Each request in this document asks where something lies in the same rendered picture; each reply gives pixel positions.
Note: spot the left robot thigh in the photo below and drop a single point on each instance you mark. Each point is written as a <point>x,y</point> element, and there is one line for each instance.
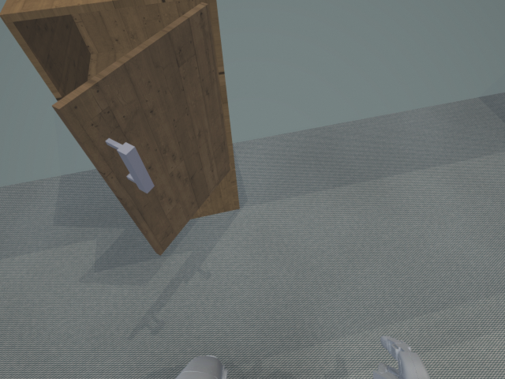
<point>204,367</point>

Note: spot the robot right hand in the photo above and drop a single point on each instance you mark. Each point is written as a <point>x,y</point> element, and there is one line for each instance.
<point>410,365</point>

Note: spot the cupboard door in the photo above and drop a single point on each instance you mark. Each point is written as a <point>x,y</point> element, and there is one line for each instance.
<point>163,98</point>

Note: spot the handle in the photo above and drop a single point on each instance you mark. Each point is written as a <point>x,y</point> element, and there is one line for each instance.
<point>134,164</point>

